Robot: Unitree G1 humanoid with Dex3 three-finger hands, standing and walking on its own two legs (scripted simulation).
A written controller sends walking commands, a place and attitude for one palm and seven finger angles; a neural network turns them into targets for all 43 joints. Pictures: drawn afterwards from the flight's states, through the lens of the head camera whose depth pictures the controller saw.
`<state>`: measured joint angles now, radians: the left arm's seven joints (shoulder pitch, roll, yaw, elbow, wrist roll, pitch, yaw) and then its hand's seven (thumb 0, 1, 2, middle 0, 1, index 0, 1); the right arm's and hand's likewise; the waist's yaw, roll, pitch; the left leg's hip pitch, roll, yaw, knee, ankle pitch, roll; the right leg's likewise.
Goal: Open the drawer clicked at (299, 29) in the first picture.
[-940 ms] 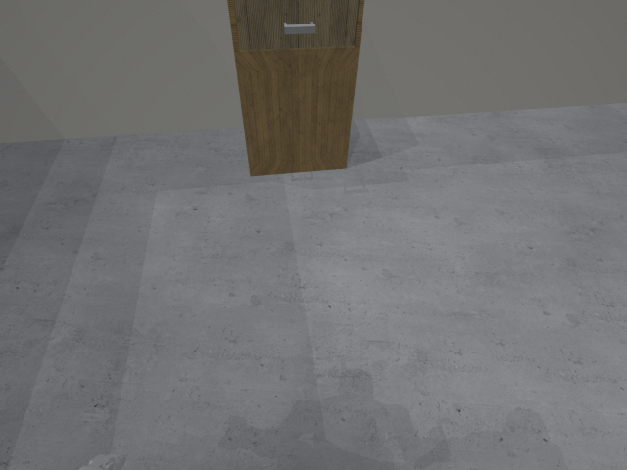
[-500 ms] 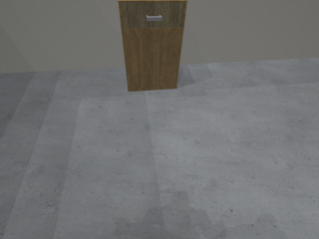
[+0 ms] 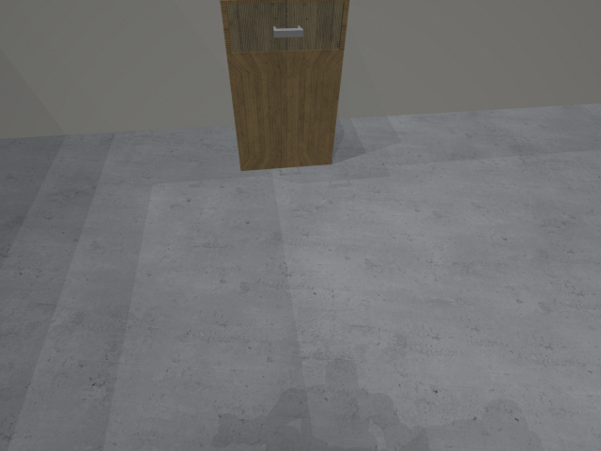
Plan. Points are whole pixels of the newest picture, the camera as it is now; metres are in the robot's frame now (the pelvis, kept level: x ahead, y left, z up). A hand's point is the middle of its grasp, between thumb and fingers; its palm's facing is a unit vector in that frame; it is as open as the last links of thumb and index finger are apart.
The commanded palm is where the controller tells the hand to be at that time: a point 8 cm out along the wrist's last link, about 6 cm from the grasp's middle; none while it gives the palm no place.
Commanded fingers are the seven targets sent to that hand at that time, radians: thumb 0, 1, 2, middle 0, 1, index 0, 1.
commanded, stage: look at it before walking up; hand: left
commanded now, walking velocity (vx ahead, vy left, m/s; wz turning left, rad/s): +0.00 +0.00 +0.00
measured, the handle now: (287, 30) +1.58 +0.14 -0.06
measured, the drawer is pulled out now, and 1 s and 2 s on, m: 0.00 0.00 0.00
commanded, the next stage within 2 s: walk to a spot facing it in 0.50 s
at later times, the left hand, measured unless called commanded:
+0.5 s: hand out of the picture +0.07 +0.24 -0.16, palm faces -0.03 -0.94 -0.33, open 7.4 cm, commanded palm none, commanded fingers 0.00 0.90 0.90 -0.20 -0.30 -0.20 -0.30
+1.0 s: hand out of the picture +0.06 +0.18 -0.20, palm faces -0.11 -0.98 -0.16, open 7.4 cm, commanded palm none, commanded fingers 0.00 0.90 0.90 -0.20 -0.30 -0.20 -0.30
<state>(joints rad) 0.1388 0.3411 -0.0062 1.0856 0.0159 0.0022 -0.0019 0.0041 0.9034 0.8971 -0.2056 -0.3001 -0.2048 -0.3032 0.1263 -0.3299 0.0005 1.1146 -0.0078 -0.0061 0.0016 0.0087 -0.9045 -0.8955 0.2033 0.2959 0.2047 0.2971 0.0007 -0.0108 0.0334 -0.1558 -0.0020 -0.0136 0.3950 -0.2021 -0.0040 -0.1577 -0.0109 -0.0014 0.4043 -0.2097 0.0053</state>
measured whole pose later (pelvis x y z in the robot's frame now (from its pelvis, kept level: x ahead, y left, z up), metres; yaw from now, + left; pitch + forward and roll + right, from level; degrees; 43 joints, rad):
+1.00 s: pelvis +0.08 -0.01 -0.02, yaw -8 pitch -1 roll +1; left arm 0.37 0.19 0.03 1.09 0.03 0.02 -0.02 0.01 0.91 0.90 -0.20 -0.30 -0.20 -0.30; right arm 0.34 -0.19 -0.02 1.09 -0.02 -0.06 -0.02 0.01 -0.91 -0.90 0.20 0.30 0.20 0.30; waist 0.00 -0.03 0.01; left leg -0.12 0.05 0.12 0.60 -0.46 -0.01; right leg -0.34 0.02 0.02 0.90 -0.48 -0.03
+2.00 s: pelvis +0.46 -0.07 +0.00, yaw -21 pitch -1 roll +0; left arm 0.18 0.18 0.07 1.05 0.04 0.02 -0.02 0.00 0.91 0.90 -0.20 -0.30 -0.20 -0.30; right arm 0.48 -0.10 -0.04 1.17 -0.02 -0.08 -0.02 0.00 -0.92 -0.90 0.20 0.30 0.20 0.30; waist -0.05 -0.03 0.05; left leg 0.02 0.03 0.30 0.29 -0.29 0.02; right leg -0.57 -0.12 -0.09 0.81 -0.13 0.00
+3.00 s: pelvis +0.81 -0.21 -0.01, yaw -12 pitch +0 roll +0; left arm 0.17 0.18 0.07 0.96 0.02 0.02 0.02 0.00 0.91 0.90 -0.20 -0.30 -0.20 -0.30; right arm 0.25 -0.18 -0.06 1.04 -0.02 0.01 0.00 0.00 -0.94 -0.90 0.20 0.30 0.20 0.30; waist -0.02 -0.01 0.05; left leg -0.28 -0.02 0.06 0.47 -0.19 0.05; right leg -0.49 -0.09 -0.04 0.89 -0.34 0.07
